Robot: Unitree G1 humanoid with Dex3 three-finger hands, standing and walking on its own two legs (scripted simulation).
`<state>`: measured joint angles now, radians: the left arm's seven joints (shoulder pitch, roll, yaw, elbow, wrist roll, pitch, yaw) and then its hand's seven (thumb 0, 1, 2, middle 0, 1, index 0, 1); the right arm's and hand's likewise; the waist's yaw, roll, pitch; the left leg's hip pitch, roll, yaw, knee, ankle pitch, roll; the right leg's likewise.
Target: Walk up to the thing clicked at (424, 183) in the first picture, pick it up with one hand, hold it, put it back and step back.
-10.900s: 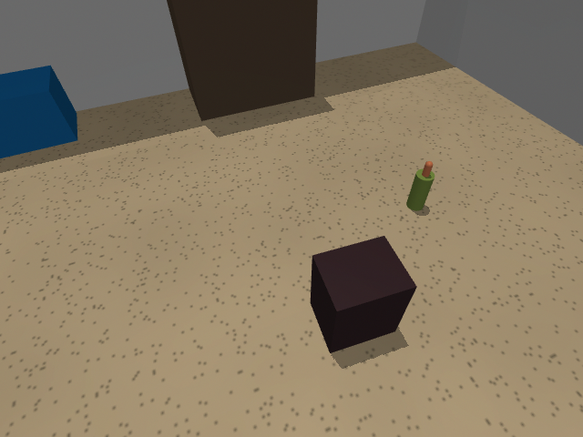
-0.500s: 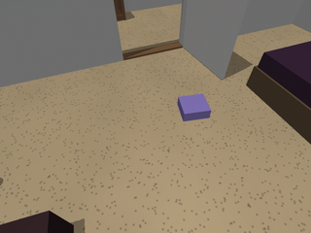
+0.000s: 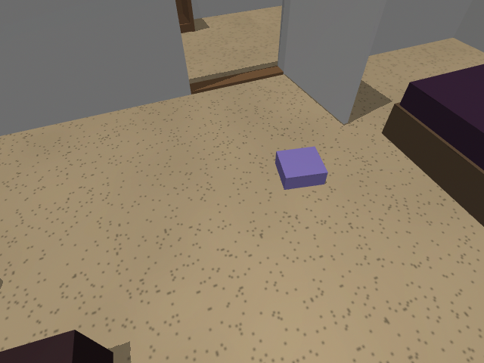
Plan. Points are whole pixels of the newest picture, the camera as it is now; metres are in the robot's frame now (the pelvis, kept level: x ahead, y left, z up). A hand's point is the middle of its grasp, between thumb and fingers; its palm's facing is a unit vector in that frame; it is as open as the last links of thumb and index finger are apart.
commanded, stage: stand
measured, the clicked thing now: out of the picture +0.53 +1.19 -0.65
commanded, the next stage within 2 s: walk up in 0.40 s
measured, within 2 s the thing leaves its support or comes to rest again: neither
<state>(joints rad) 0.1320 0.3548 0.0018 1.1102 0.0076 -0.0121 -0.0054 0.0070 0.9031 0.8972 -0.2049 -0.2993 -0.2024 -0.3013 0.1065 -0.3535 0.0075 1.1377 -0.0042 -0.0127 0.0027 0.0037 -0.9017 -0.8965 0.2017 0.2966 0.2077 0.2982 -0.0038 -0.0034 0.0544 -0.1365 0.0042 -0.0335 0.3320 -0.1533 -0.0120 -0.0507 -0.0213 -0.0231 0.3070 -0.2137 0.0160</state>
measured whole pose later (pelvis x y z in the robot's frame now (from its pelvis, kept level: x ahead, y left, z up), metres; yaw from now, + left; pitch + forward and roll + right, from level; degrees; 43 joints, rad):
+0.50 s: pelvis +0.01 +0.00 +0.00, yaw +3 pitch -2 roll -1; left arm 0.18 0.37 0.06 1.04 0.03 -0.05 -0.04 0.01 0.90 0.90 -0.21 -0.30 -0.21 -0.30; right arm 0.18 -0.38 -0.05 1.08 -0.03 0.01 0.05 0.00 -0.90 -0.90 0.20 0.30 0.21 0.30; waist 0.01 0.01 0.02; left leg -0.29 0.00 -0.02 0.65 -0.36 0.02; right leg -0.06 -0.03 -0.07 0.37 -0.30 -0.02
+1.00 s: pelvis +0.17 +0.11 -0.01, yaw +11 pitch -3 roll +0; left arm 0.24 0.45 0.07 0.95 0.02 -0.03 -0.09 0.01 0.90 0.90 -0.20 -0.30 -0.20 -0.30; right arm 0.33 -0.37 -0.06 0.92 -0.01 -0.07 0.06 0.00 -0.90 -0.90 0.20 0.30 0.21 0.30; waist -0.02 -0.05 0.05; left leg -0.15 -0.01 0.04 0.44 -0.24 0.04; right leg -0.48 -0.11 -0.04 0.84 -0.27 -0.01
